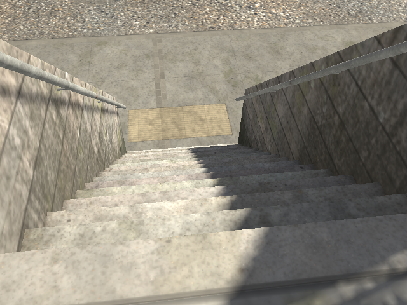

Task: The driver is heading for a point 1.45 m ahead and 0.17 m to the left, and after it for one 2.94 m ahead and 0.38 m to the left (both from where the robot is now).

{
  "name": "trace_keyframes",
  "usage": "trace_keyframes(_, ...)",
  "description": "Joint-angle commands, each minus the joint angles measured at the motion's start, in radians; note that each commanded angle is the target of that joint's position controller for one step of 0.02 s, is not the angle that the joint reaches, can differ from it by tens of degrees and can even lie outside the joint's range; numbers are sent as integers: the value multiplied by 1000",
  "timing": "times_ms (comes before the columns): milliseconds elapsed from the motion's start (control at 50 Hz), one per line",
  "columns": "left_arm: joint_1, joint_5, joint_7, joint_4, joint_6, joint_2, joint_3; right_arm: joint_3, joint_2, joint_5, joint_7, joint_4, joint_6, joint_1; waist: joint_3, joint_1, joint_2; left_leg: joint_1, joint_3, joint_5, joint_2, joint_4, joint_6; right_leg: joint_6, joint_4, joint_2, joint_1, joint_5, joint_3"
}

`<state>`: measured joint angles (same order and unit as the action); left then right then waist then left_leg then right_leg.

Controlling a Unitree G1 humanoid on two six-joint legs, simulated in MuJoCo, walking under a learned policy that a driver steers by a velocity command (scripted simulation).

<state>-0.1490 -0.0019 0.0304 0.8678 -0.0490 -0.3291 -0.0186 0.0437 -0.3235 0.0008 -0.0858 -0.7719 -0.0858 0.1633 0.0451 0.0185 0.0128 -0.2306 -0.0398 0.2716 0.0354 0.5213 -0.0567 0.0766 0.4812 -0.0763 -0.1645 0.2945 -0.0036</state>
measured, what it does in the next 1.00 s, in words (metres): walks ahead: right foot, then left foot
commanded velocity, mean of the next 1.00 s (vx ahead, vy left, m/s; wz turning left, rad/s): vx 0.09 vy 0.00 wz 0.00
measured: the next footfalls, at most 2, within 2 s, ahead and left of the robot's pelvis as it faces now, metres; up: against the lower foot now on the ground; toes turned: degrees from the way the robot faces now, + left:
right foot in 0.28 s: +0.11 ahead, -0.17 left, +0.00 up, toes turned -2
left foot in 0.54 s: +0.13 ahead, +0.07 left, +0.00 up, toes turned +3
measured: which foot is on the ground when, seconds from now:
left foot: down 0.00-0.30, up 0.32-0.52, down 0.54-1.00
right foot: down 0.00-0.02, up 0.04-0.26, down 0.28-1.00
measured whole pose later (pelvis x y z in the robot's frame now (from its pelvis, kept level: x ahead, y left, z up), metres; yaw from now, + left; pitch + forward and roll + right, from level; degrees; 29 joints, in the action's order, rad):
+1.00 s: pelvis +0.09 -0.07 +0.00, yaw -2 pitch -1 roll +0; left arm -0.17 0.01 0.08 0.84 -0.07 -0.32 -0.07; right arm 0.03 -0.31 0.00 -0.04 -0.96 -0.06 0.09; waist 0.05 -0.02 -0.01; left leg -0.20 -0.07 0.29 -0.08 0.51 0.04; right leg -0.04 0.49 0.04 -0.17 0.30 0.02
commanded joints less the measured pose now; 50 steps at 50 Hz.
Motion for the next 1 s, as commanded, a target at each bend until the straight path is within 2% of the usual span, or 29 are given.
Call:
trace_keyframes(20, 38, -23, -20, -52, -5, -172, -49, 81, -241, -23, 35, 19, -5, 118, -8, -73, -87, 142, 251, 352, -170, -240, -123, -54, 24, 34, -217, 149, 38)
trace_keyframes(40, 70, -40, -28, -66, -11, -153, -47, 84, -237, -33, 60, -1, -8, 190, 19, -108, -136, 208, 415, 470, -283, -317, -205, -66, 113, 43, -333, 161, 40)
trace_keyframes(60, 94, -55, -35, -78, -23, -107, -34, 71, -197, -33, 85, -10, -13, 241, 45, -136, -172, 240, 551, 497, -387, -378, -264, -87, 217, 27, -410, 160, 6)
trace_keyframes(80, 112, -70, -45, -86, -35, -70, -21, 41, -123, -44, 107, -13, -25, 273, 49, -153, -196, 252, 613, 444, -445, -421, -284, -110, 397, -4, -474, 244, -66)
trace_keyframes(100, 92, -75, -49, -89, -46, -53, -19, 14, -56, -56, 123, -9, -37, 240, 26, -122, -175, 248, 584, 387, -438, -428, -261, -139, 520, -13, -481, 267, -99)
trace_keyframes(120, 61, -83, -47, -92, -53, -53, -23, -4, -23, -61, 129, 0, -41, 185, 20, -79, -141, 213, 500, 340, -393, -437, -221, -154, 548, -10, -441, 244, -92)
trace_keyframes(140, 29, -93, -41, -87, -52, -50, -27, -9, -28, -52, 132, 12, -39, 120, 28, -42, -103, 168, 393, 304, -331, -454, -177, -155, 467, -3, -375, 210, -51)
trace_keyframes(160, 21, -96, -33, -83, -44, -47, -29, -1, -63, -39, 137, 26, -34, 62, 41, -19, -81, 104, 278, 228, -265, -457, -140, -143, 358, 15, -274, 184, 4)
trace_keyframes(180, 27, -90, -19, -80, -35, -35, -27, 9, -109, -34, 138, 31, -27, 38, 32, -10, -87, 49, 191, 120, -212, -441, -120, -126, 285, 36, -163, 155, 42)
trace_keyframes(220, 22, -41, 16, -77, -31, -32, -26, 28, -178, -33, 117, 17, -8, 44, 9, 8, -76, 23, 140, -26, -194, -363, -129, -93, 93, 63, -29, -28, 63)
trace_keyframes(240, -6, -15, 30, -62, -39, -35, -24, 31, -196, -38, 96, 12, 5, 31, 11, 25, -59, -1, 150, -49, -210, -314, -139, -86, -46, 72, 41, -204, 60)
trace_keyframes(260, -22, -2, 34, -54, -49, -52, -29, 27, -187, -43, 74, 2, 16, 18, 5, 38, -56, -32, 160, -85, -218, -265, -136, -87, -136, 84, 109, -259, 55)
trace_keyframes(280, -41, 3, 31, -64, -63, -76, -35, 12, -134, -52, 58, -29, 15, 61, -40, 40, -55, -77, 160, -116, -207, -206, -111, -105, -114, 67, 206, -307, 33)
trace_keyframes(300, -119, -7, 23, -62, -78, -143, -50, -12, -38, -45, 45, -70, 12, 163, -119, 42, 45, -68, 98, -64, -133, -44, -27, -188, -117, -58, 286, -597, -79)
trace_keyframes(320, -135, 4, 19, -83, -85, -209, -52, -34, 42, -22, 39, -38, -8, 248, -212, -26, 220, -180, 18, 169, -27, 124, 81, -400, -104, -288, 378, -888, -378)
trace_keyframes(340, -145, -25, 8, -76, -83, -178, -63, -4, -44, -30, 51, -19, -13, 118, -115, 39, 156, -260, 59, 348, -56, 269, 113, -414, -139, -295, 293, -760, -399)
trace_keyframes(360, -122, -21, -4, -84, -86, -173, -70, 3, -65, -38, 64, -18, -9, 76, -96, 32, 133, -281, 60, 400, -82, 394, 116, -374, -145, -249, 242, -649, -313)
trace_keyframes(380, -105, -15, -10, -96, -81, -153, -73, 15, -86, -50, 76, -41, -3, 100, -82, 22, 105, -282, 59, 408, -101, 495, 125, -357, -161, -229, 196, -595, -273)
trace_keyframes(420, -7, 1, -5, -126, -76, -83, -52, 16, -55, -51, 84, -55, 2, 133, -32, -55, 60, -176, 83, 317, -144, 492, 141, -327, -196, -202, 27, -599, -200)
trace_keyframes(460, 115, 17, 8, -164, -80, -55, -37, 3, 1, -36, 64, -73, 10, 153, -35, -119, 28, -31, 19, 176, -148, 269, 176, -261, -175, -94, -85, -579, -87)
trace_keyframes(500, 123, 24, 45, -157, -63, -88, -44, -8, 11, 6, 27, -102, 18, 156, -52, -127, 1, 88, -34, -153, -112, 16, 190, -234, -82, -50, -111, -583, -69)
trace_keyframes(520, 84, 11, 69, -139, -52, -95, -49, -7, -14, 18, 23, -104, 13, 152, -57, -112, 20, 126, -28, -256, -100, -29, 175, -222, -58, -58, -121, -545, -99)
trace_keyframes(540, 40, 6, 87, -121, -45, -73, -47, 1, -64, 12, 33, -96, 5, 157, -91, -102, 21, 144, 1, -325, -125, -14, 142, -202, -46, -69, -109, -470, -131)
trace_keyframes(560, -33, 12, 88, -111, -41, -52, -49, 5, -121, 8, 42, -66, -5, 92, -107, -45, -19, 96, 25, -405, -164, -24, 80, -170, -52, -27, -56, -319, -111)
trace_keyframes(580, -106, 7, 70, -96, -40, -94, -67, 9, -149, -7, 41, -53, -6, 9, -87, 18, -39, 15, 19, -328, -155, -16, 27, -163, -62, 23, -6, -270, -63)
trace_keyframes(600, -48, 7, 56, -110, -40, -112, -71, 11, -137, -14, 40, -55, -1, -9, -92, -5, -41, -27, 15, -254, -149, -45, 33, -154, -36, 38, 41, -265, -44)
trace_keyframes(660, 5, 11, 45, -125, -44, -93, -66, 3, -96, 6, 40, -63, 11, -49, -85, -20, -24, 8, 19, -213, -137, -47, 63, -149, -38, 29, 9, -299, -51)
trace_keyframes(740, 11, 10, 50, -119, -42, -96, -72, 4, -103, 1, 41, -96, 12, -27, -92, -38, -20, 28, 4, -224, -135, -45, 64, -149, -38, 36, 19, -345, -49)
trace_keyframes(1000, -1, 8, 45, -82, -36, -129, -81, 10, -125, 1, 45, -154, 16, -104, -72, -43, -29, 52, -12, -203, -134, -69, 71, -146, -66, 45, 18, -306, -55)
